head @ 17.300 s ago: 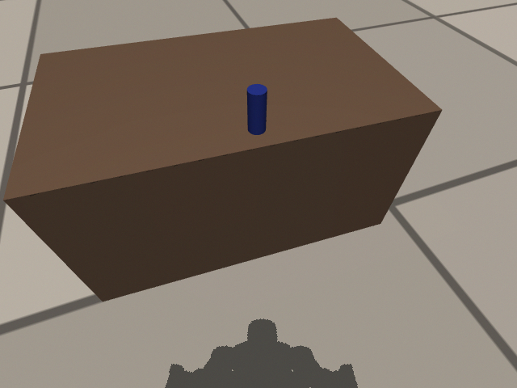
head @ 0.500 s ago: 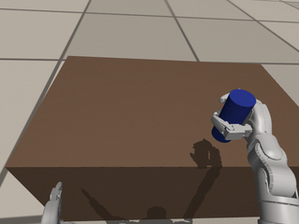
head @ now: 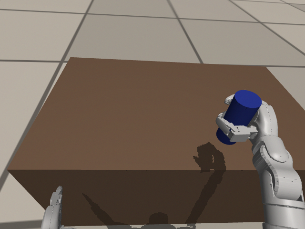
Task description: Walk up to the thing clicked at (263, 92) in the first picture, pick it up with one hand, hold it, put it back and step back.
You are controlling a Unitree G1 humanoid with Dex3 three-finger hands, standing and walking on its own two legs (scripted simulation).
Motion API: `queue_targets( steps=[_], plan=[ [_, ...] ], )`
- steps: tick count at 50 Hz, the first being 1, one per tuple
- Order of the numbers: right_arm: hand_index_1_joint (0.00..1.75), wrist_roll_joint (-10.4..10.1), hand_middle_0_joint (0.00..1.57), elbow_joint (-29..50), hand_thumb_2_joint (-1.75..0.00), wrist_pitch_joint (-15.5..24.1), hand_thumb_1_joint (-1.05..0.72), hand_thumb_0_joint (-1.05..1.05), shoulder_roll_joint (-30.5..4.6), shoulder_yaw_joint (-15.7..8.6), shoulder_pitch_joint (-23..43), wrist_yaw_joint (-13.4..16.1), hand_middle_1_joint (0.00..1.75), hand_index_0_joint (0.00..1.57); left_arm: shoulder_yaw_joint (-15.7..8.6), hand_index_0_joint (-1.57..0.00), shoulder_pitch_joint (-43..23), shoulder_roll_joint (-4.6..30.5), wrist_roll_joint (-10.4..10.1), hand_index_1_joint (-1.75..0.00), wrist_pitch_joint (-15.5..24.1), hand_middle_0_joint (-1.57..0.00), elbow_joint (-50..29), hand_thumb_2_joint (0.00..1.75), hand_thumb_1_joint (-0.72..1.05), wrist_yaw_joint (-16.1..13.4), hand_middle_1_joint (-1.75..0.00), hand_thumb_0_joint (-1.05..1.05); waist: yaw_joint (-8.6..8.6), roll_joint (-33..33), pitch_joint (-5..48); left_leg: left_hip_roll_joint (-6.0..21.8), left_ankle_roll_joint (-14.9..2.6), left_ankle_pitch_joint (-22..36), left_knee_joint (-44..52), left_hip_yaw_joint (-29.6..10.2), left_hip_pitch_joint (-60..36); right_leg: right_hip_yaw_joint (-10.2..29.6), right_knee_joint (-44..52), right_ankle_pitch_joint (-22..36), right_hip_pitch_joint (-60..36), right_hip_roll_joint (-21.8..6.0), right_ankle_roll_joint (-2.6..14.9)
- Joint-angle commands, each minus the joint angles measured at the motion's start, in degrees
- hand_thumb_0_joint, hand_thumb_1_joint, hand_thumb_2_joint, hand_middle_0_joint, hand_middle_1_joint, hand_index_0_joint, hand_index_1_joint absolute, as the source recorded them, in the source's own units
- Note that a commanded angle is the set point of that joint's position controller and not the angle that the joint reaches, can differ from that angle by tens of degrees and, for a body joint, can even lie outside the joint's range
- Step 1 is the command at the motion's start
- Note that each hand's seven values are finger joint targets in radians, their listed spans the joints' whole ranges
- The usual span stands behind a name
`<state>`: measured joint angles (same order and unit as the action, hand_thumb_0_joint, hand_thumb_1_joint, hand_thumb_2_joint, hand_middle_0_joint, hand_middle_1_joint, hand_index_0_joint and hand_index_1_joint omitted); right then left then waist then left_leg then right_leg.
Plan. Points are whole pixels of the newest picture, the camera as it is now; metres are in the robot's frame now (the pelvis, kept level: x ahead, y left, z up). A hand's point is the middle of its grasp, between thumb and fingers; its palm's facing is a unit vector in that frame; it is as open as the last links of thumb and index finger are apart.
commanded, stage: hold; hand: right
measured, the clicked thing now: (236, 119) +0.32 -0.17 +0.18
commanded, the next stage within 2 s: crouch in 0.48 s
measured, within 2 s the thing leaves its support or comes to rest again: neither
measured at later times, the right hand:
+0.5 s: hand (231, 116) +0.33 -0.16 +0.18, palm faces +0.09 +0.99 -0.04, open 7.8 cm
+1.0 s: hand (220, 123) +0.37 -0.16 +0.12, palm faces +0.10 +0.99 -0.02, open 7.8 cm
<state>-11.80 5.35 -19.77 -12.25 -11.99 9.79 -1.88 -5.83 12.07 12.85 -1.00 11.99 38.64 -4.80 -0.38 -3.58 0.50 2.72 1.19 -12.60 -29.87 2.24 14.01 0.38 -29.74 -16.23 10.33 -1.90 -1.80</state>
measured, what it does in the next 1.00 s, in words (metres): stands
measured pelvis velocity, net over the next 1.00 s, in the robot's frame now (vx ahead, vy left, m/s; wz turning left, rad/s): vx -0.01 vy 0.00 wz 0.01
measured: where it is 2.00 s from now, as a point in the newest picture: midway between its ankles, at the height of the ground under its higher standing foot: outside the picture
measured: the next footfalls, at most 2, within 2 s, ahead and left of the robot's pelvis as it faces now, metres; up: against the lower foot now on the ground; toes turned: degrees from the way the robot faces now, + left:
none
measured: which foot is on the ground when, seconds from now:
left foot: down 0.00-1.00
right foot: down 0.00-1.00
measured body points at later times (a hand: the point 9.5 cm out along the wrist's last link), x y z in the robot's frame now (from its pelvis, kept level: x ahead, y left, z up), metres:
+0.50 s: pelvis +0.01 +0.00 +0.00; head -0.01 +0.03 +0.45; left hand +0.17 +0.26 -0.08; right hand +0.32 -0.22 +0.18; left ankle +0.04 +0.13 -0.73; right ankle +0.00 -0.14 -0.73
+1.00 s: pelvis -0.01 +0.00 +0.00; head +0.00 +0.01 +0.45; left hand +0.15 +0.26 -0.08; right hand +0.35 -0.22 +0.12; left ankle +0.04 +0.13 -0.73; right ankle +0.00 -0.14 -0.73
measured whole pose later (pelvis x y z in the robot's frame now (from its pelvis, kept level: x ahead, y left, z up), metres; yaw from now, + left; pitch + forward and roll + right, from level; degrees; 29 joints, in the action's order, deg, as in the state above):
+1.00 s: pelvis -0.01 +0.00 +0.00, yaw +0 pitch -1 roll +0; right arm -9.6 -15.6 -10.3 -12.9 -12.5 18.4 -1.9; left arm -4.2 11.6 12.0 -0.6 13.1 38.3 -4.6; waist -2.1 -1.2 -0.9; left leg 2.7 1.2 -12.5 -31.9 1.7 18.6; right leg 0.0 -31.8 -16.4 14.7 -1.9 -1.8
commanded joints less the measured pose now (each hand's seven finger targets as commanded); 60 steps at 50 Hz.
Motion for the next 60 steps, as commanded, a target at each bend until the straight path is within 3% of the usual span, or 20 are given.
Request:
queue_targets(
  steps=[1,5,8,10,13,25,26,27,29,34,36,41,43,47,50,52,54,57,59,60],
  plan=[
    [1.43,-1.09,1.32,17.53,-1.31,5.24,-0.34,0.0,-10.02,-4.21,24.0,-0.56,1.43,1.35,-1.83,-0.04,-7.52,6.41,0.1,-0.05,3.17,-0.05,-8.77,0.06,-0.56,-0.06,-0.05,0.0,0.44,2.99,11.47,-1.8,-0.13,5.01,5.15,1.9,-3.73,-1.14,4.96,5.55,-1.21,2.36,2.22],
    [1.41,-1.19,1.31,16.76,-1.29,4.97,-0.34,0.0,-9.71,-3.98,27.02,-0.65,1.41,1.34,-2.27,-0.04,-7.97,7.02,0.22,-0.05,3.53,-0.05,-9.94,0.05,-0.55,-0.19,-0.05,0.0,-0.38,3.9,12.01,-1.86,0.06,2.65,5.63,1.92,-3.38,-1.06,5.18,3.08,-1.39,2.32,2.42],
    [1.43,-1.32,1.32,15.39,-1.31,4.33,-0.32,0.0,-11.08,-5.67,23.64,-0.67,1.43,1.35,-1.03,-0.04,-7.21,5.74,-0.02,-0.05,3.01,-0.05,-8.2,0.06,-0.56,0.13,-0.05,0.0,1.44,2.29,11.16,-1.51,-0.1,4.81,5.31,1.8,-4.22,-1.24,4.81,5.73,-0.11,2.6,2.16],
    [1.43,-1.21,1.32,15.32,-1.31,4.26,-0.31,0.0,-10.97,-5.72,23.54,-0.53,1.43,1.35,-2.93,-0.04,-7.52,7.65,0.1,-0.05,2.84,-0.05,-8.84,0.06,-0.55,0.1,-0.05,0.0,1.24,3.22,13.19,-1.83,-0.34,7.35,4.56,2.08,-5.0,-0.98,4.56,8.48,-1.08,2.21,1.92],
    [1.44,-1.12,1.33,16.33,-1.32,4.37,-0.33,0.0,-8.99,-3.69,23.99,-0.44,1.44,1.36,-2.88,-0.05,-6.22,7.47,0.06,-0.05,2.78,-0.05,-9.91,0.05,-0.55,0.31,-0.05,0.0,0.31,3.01,13.31,-2.09,-0.53,7.82,4.34,2.32,-4.46,-0.8,4.63,9.04,-2.06,1.84,1.7],
    [1.42,-0.88,1.32,17.42,-1.3,3.95,-0.33,0.0,-10.1,-4.49,23.88,0.15,1.42,1.35,-2.94,-0.04,-6.56,7.08,0.0,-0.05,2.19,-0.05,-8.41,0.05,-0.55,0.17,-0.05,0.0,0.55,2.32,14.29,-1.85,-0.49,10.72,3.82,2.11,-4.99,-0.95,3.94,11.97,-2.91,1.99,1.79],
    [1.42,-1.17,1.32,15.67,-1.3,3.66,-0.35,0.0,-7.82,-2.59,23.36,-0.17,1.42,1.35,-1.72,-0.04,-6.72,6.24,-0.01,-0.05,2.26,-0.05,-9.26,0.06,-0.56,0.29,-0.05,0.0,0.17,3.95,14.0,-2.08,-0.35,10.97,4.0,2.27,-5.23,-0.8,3.97,12.2,-2.78,1.79,1.91],
    [1.42,-1.21,1.32,17.56,-1.3,3.68,-0.35,0.0,-9.51,-4.31,24.42,-0.06,1.42,1.35,-2.42,-0.04,-7.57,7.05,-0.02,-0.05,2.24,-0.05,-9.18,0.06,-0.56,0.33,-0.05,0.0,0.79,3.18,13.39,-1.82,-0.34,10.38,4.09,2.17,-5.11,-0.95,4.0,11.48,-2.05,2.04,1.89],
    [1.45,-1.03,1.29,16.01,-1.35,3.43,-0.26,0.0,-9.37,-3.95,24.27,-0.03,1.45,1.33,-2.53,-0.06,-7.07,7.09,-0.11,-0.06,2.04,-0.05,-8.38,0.06,-0.54,0.27,-0.06,0.0,0.34,4.15,12.71,-1.89,-0.28,10.03,4.19,2.19,-4.37,-0.96,3.98,10.96,-2.41,2.04,2.08],
    [1.44,-0.92,1.36,13.65,-1.32,3.58,-0.41,0.0,-9.25,-4.02,23.87,-0.13,1.44,1.39,-0.48,-0.04,-6.35,5.16,-0.25,-0.05,1.82,-0.05,-8.49,0.06,-0.55,0.66,-0.05,0.0,0.66,3.66,10.25,-1.93,-0.23,6.85,4.94,2.17,-3.91,-1.02,4.77,7.74,-0.77,1.98,2.07],
    [1.46,-0.81,1.37,9.98,-1.33,3.98,-0.39,0.0,-9.44,-4.52,24.12,-0.2,1.46,1.4,-1.96,-0.05,-6.43,6.42,-0.19,-0.05,1.77,-0.05,-7.65,0.06,-0.54,0.51,-0.05,0.0,-0.19,4.53,9.78,-1.79,0.0,6.7,5.13,1.89,-2.98,-1.14,4.7,6.97,-0.6,2.09,2.32],
    [1.44,0.18,1.35,3.7,-1.32,7.88,-0.38,0.0,-9.98,-4.37,29.58,-0.44,1.44,1.38,-3.0,-0.05,-5.91,7.83,0.06,-0.05,2.85,-0.05,-8.27,0.06,-0.55,0.33,-0.05,0.0,-1.76,6.53,10.54,-1.58,0.33,6.18,4.69,1.47,-1.1,-1.1,4.05,5.58,-0.23,2.0,2.73],
    [1.43,0.3,1.35,0.63,-1.31,10.58,-0.39,0.0,-9.19,-3.65,31.8,-0.66,1.43,1.37,0.31,-0.05,-6.91,4.2,0.13,-0.05,3.57,-0.05,-6.64,0.06,-0.55,0.6,-0.05,0.0,-1.38,5.62,9.9,-1.34,0.3,4.15,4.59,0.89,-0.3,-1.24,3.75,3.84,1.08,2.06,2.78],
    [1.45,1.23,1.36,-2.15,-1.33,16.71,-0.39,0.0,-12.04,-4.12,38.01,-0.14,1.45,1.39,-1.82,-0.05,-8.36,7.62,0.72,-0.05,5.06,-0.05,-11.36,0.06,-0.54,-0.22,-0.05,0.0,-2.14,4.54,18.69,-1.33,0.16,7.99,2.42,0.41,-2.46,-1.29,1.88,6.94,-0.37,2.04,2.42],
    [1.48,1.26,1.39,-9.39,-1.35,20.35,-0.41,0.0,-12.73,-4.86,36.6,-0.2,1.48,1.42,1.42,-0.05,-2.83,3.66,0.64,-0.05,4.15,-0.05,-8.15,0.06,-0.55,-0.08,-0.05,0.0,-1.36,1.62,17.36,-1.46,-0.19,9.67,1.59,0.37,-1.98,-1.52,1.3,8.69,1.65,2.18,2.08],
    [1.47,1.44,1.39,-12.64,-1.34,22.65,-0.4,0.0,-16.01,-6.79,39.53,0.16,1.47,1.41,-1.44,-0.05,-7.81,7.41,0.73,-0.05,4.07,-0.05,-10.9,0.06,-0.55,-0.63,-0.05,0.0,-1.56,2.3,18.21,-1.55,-0.26,7.94,1.51,0.26,-1.46,-1.44,1.28,7.0,2.51,1.97,2.11],
    [1.49,1.36,1.4,-14.96,-1.36,24.81,-0.41,0.0,-14.16,-5.75,39.26,-0.13,1.49,1.42,1.97,-0.05,-5.38,3.48,0.89,-0.05,3.26,-0.05,-8.02,0.06,-0.55,0.11,-0.05,0.0,-1.07,0.56,16.24,-1.57,-0.56,5.94,1.57,0.0,-0.75,-1.49,1.53,5.03,4.78,1.94,2.03],
    [1.48,1.68,1.4,-18.27,-1.35,27.98,-0.43,0.0,-17.19,-7.04,42.79,-0.19,1.48,1.42,-0.84,-0.05,-7.06,6.98,0.86,-0.05,2.84,-0.05,-11.49,0.06,-0.55,-0.54,-0.05,0.0,-2.76,1.32,19.62,-1.81,-0.48,6.74,0.97,-0.3,-1.12,-1.51,0.77,5.35,4.37,1.74,2.07],
    [1.48,1.77,1.39,-19.93,-1.35,29.64,-0.41,0.0,-14.78,-5.33,42.91,-0.62,1.48,1.42,1.23,-0.05,-7.2,5.12,0.78,-0.05,2.24,-0.05,-12.9,0.06,-0.55,-0.38,-0.05,0.0,-2.71,2.59,19.35,-2.15,-0.53,6.73,0.67,0.04,-0.38,-1.29,0.69,5.59,4.8,1.54,2.07],
    [1.47,1.62,1.38,-22.9,-1.35,30.14,-0.41,0.0,-15.5,-5.85,43.02,-0.89,1.47,1.41,-0.32,-0.05,-4.92,6.23,0.7,-0.05,1.72,-0.05,-11.12,0.06,-0.55,-0.6,-0.05,0.0,-3.32,2.03,18.8,-2.04,-0.61,6.61,0.6,-0.32,0.67,-1.47,0.46,5.28,5.0,1.62,2.09]
  ],
)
